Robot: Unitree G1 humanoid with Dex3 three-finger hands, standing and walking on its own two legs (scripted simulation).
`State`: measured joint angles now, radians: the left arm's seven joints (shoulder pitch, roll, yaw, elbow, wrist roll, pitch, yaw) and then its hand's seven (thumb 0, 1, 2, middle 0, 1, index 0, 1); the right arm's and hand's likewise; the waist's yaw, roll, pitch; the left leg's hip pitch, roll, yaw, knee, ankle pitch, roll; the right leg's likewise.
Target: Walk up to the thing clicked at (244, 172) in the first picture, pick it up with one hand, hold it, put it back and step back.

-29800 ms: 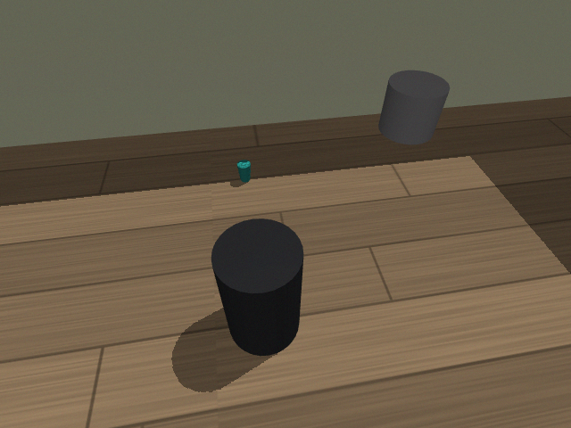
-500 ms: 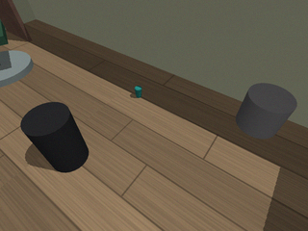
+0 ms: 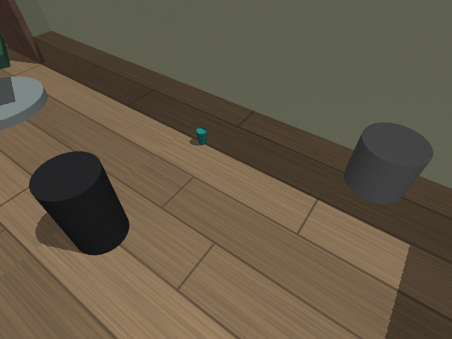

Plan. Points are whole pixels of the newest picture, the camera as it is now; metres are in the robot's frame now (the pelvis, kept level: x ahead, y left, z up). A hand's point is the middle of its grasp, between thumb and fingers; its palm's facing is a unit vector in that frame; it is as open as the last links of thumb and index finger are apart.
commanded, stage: stand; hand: left
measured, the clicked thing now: (201, 136) +1.46 +0.24 -0.73
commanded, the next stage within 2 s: walk up in 0.90 s
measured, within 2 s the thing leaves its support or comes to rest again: neither
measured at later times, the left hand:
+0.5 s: hand out of the picture +0.06 +0.26 -0.16, palm faces -0.02 -0.94 -0.35, open 7.4 cm
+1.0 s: hand out of the picture +0.08 +0.27 -0.15, palm faces +0.03 -0.94 -0.34, open 7.4 cm
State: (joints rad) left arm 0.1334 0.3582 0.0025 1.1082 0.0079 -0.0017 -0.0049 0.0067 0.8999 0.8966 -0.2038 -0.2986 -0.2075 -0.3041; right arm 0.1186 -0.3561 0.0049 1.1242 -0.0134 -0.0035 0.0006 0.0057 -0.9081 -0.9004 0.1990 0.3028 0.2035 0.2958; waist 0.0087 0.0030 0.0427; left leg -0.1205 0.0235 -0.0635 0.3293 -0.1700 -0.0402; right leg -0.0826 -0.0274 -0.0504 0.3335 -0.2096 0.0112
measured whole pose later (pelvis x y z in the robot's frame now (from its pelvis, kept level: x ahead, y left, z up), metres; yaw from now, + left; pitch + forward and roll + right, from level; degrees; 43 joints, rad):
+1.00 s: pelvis +0.02 +0.01 +0.00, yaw +1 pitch -2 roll +0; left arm 0.18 0.37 0.06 1.05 0.04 -0.03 -0.05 0.01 0.90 0.90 -0.21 -0.30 -0.21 -0.30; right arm 0.18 -0.37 -0.05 1.08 -0.04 0.00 0.04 0.01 -0.91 -0.90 0.20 0.30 0.20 0.30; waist 0.01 0.00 0.01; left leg -0.24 0.02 -0.03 0.60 -0.40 0.02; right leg -0.10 -0.04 -0.07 0.40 -0.32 -0.03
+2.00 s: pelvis +0.43 +0.02 -0.02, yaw +1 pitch -2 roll -1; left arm 0.35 0.42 0.06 0.86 0.02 -0.07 -0.07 0.01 0.90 0.90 -0.21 -0.30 -0.21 -0.30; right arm 0.25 -0.43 -0.08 0.90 -0.03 -0.05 0.08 0.01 -0.91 -0.90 0.20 0.30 0.20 0.30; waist 0.05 0.02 0.06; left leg -0.47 0.10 0.05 0.60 -0.16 0.00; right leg -0.07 -0.02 -0.10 0.48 -0.37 -0.01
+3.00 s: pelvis +0.84 +0.01 -0.02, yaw +2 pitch -2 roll +0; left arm 0.36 0.43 0.04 0.89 0.00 -0.03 -0.03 0.01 0.90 0.90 -0.20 -0.30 -0.21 -0.30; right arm 0.25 -0.40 -0.06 0.83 -0.01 -0.08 0.05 0.01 -0.91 -0.90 0.20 0.30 0.20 0.30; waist 0.02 -0.04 0.08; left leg -0.34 0.03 0.08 0.61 -0.22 0.03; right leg -0.31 -0.03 -0.01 1.03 -0.46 -0.04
